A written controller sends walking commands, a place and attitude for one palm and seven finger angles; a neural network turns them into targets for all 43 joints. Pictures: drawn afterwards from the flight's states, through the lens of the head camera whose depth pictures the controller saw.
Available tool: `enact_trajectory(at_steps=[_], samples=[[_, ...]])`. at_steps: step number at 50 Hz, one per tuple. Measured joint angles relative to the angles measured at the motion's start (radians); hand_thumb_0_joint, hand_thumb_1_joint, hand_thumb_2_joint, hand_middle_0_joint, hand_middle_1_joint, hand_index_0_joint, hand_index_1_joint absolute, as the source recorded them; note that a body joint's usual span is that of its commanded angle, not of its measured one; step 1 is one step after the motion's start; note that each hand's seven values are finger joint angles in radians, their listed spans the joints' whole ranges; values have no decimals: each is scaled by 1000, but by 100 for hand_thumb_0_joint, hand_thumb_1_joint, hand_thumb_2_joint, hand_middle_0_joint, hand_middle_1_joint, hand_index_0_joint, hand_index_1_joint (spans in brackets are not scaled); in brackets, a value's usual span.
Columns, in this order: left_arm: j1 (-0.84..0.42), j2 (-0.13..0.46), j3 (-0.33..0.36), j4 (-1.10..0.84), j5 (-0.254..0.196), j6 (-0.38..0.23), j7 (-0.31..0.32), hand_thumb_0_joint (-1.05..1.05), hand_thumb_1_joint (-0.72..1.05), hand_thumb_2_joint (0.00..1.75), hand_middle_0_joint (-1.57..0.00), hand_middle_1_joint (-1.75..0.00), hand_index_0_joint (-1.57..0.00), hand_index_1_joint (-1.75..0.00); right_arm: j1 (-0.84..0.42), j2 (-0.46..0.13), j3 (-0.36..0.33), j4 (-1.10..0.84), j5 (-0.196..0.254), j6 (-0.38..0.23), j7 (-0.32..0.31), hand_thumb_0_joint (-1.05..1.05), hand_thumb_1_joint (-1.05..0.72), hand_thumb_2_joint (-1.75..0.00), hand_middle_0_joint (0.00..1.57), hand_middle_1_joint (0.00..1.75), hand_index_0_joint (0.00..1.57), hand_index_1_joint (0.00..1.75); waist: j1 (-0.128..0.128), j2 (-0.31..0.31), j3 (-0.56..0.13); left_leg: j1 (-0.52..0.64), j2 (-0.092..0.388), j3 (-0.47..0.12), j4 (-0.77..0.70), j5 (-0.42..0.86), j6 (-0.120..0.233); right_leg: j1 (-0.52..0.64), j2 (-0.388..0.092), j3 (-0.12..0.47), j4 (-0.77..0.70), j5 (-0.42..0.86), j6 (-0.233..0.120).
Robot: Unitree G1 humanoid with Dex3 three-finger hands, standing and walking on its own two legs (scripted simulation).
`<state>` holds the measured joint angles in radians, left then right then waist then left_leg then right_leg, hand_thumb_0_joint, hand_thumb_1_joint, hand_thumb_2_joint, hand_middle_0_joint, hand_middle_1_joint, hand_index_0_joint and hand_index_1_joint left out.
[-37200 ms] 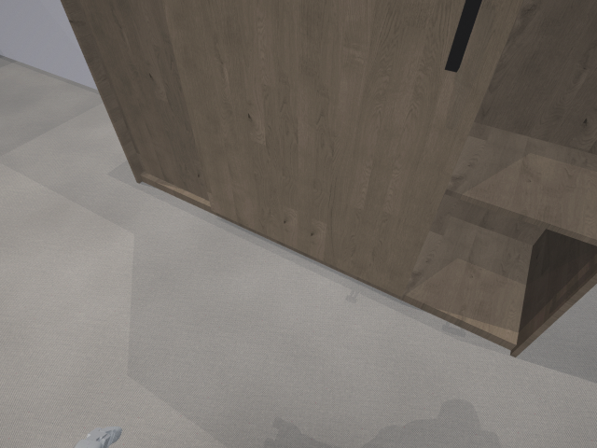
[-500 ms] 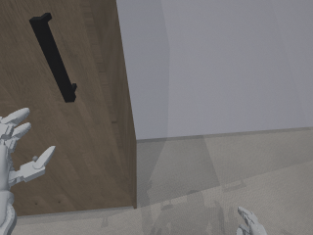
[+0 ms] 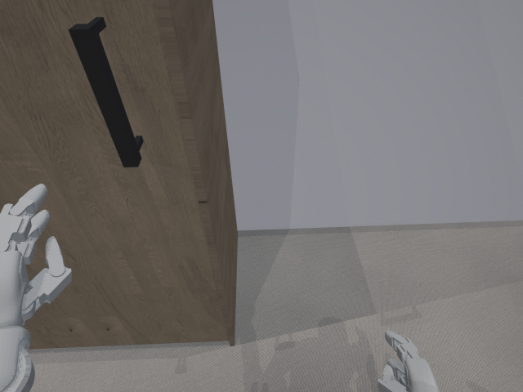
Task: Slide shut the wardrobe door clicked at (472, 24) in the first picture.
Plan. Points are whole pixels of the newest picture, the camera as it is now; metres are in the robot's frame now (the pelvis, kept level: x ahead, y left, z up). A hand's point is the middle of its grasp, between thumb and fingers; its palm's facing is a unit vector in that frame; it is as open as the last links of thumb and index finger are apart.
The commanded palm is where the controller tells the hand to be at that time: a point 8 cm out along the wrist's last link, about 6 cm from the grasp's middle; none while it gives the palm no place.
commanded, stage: step back with the hand held close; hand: left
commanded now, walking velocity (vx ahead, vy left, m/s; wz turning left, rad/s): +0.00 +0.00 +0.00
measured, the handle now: (116, 97) +0.43 +0.28 +0.26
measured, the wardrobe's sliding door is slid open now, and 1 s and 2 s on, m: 0.00 0.00 0.00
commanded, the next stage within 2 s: stop stepping back and stand still in 1.22 s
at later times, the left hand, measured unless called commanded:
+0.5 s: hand (42, 295) +0.16 +0.28 +0.15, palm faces +0.36 -0.80 -0.48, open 7.4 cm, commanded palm +0.10 +0.32 +0.17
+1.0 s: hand out of the picture +0.06 +0.31 +0.16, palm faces +0.49 -0.78 -0.40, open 7.4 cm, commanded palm -0.01 +0.35 +0.17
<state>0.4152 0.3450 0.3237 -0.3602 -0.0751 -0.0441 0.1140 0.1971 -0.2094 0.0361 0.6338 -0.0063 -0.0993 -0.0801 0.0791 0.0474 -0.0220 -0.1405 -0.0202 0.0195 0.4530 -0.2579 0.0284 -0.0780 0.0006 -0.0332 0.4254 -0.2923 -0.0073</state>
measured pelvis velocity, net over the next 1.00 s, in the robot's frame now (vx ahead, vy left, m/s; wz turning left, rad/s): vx -0.13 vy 0.04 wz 0.06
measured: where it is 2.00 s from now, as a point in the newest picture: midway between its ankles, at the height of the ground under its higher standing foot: outside the picture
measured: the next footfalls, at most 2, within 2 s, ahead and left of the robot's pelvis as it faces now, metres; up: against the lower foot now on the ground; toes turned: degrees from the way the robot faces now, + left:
right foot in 1.26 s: -0.30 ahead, -0.10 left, +0.00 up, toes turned -1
right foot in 1.58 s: -0.24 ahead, -0.03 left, +0.01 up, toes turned -13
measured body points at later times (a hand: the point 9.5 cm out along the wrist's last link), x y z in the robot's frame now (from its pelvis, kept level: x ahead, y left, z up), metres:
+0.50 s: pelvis -0.04 +0.02 +0.00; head -0.03 +0.03 +0.45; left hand +0.14 +0.32 +0.18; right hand +0.13 -0.23 -0.07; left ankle -0.01 +0.10 -0.74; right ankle -0.04 -0.11 -0.74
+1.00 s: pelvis -0.13 +0.04 -0.02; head -0.13 +0.08 +0.43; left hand +0.03 +0.35 +0.18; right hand +0.04 -0.20 -0.08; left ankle -0.01 +0.10 -0.74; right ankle -0.06 -0.11 -0.72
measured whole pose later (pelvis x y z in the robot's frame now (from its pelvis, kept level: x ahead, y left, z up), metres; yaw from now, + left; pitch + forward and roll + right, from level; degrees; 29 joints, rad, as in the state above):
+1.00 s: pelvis -0.13 +0.04 -0.02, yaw +3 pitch -1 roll -5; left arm 0.47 0.41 0.41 -0.51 0.00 -0.28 0.16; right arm 0.24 -0.23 0.00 0.60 -0.01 -0.10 -0.08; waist 0.00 0.01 0.02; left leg -0.49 -0.01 0.00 0.64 -0.19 0.09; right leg -0.41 0.04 0.00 0.70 -0.29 0.03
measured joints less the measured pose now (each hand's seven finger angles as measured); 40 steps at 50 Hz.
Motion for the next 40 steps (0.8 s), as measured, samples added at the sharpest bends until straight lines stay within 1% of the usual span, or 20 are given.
enact_trajectory(at_steps=[7,8,11,14,18,21,25,29,32,36,40], samples=[[8,11,5,-5,-2,-8,-3,1,89,90,-21,-30,-21,-30,17,-6,-6,11,1,5,-1,2,-90,-90,20,30,21,30,-9,0,-2,9,3,3,-5,3,-1,8,3,3,-5,4,-1],[9,13,11,-5,-1,-14,-5,1,89,90,-21,-30,-21,-30,20,-9,-6,5,3,11,1,2,-90,-90,20,30,21,30,-13,2,-5,0,6,0,2,2,-1,5,6,0,-10,7,-1],[18,19,36,-3,9,-58,-3,1,89,90,-21,-30,-21,-30,14,-21,-9,-11,2,34,8,2,-90,-90,20,30,21,30,-32,7,-14,-51,17,-7,30,-2,0,-27,17,-7,-21,23,0],[37,21,40,-12,18,-88,2,1,89,90,-21,-30,-21,-30,3,-33,-20,-29,3,58,10,1,-90,-90,20,30,21,30,-47,5,-7,-90,18,-4,39,5,4,-63,18,-4,-20,38,4],[83,30,29,-42,21,-103,4,1,89,90,-21,-30,-21,-30,-8,-42,-35,-56,7,84,4,1,-90,-90,20,30,20,30,-63,-7,10,-120,9,10,28,27,15,-106,7,8,-10,52,15],[116,55,34,-79,21,-108,5,1,89,90,-21,-30,-21,-30,-9,-38,-41,-75,11,99,-2,1,-90,-90,20,30,20,30,-70,-21,19,-137,2,18,27,41,23,-131,0,16,3,60,23],[133,94,63,-115,20,-126,12,1,88,90,-21,-30,-21,-30,-3,-27,-39,-93,14,104,-6,1,-90,-90,20,30,20,30,-71,-38,22,-160,-4,23,36,55,32,-159,-8,19,23,70,30],[124,105,92,-118,26,-149,19,1,88,90,-21,-30,-21,-30,5,-18,-31,-101,14,93,-6,1,-90,-90,20,30,20,30,-68,-41,15,-188,-8,24,60,65,41,-187,-12,19,51,78,36],[106,89,101,-94,38,-162,22,1,88,90,-21,-30,-21,-30,11,-17,-26,-102,14,77,-6,1,-90,-90,20,30,20,30,-63,-32,10,-215,-8,21,93,66,47,-212,-13,15,81,80,39],[80,54,96,-61,60,-171,23,1,89,90,-21,-30,-21,-30,23,-16,-24,-94,13,54,-5,1,-90,-90,20,30,21,30,-57,-20,8,-254,-6,12,144,56,53,-240,-7,11,119,79,40],[54,26,75,-59,77,-180,24,1,89,90,-21,-30,-21,-30,45,-11,-24,-75,5,37,-1,1,-90,-90,20,31,21,30,-59,-28,7,-292,-10,-5,187,-11,50,-259,7,19,135,69,27]])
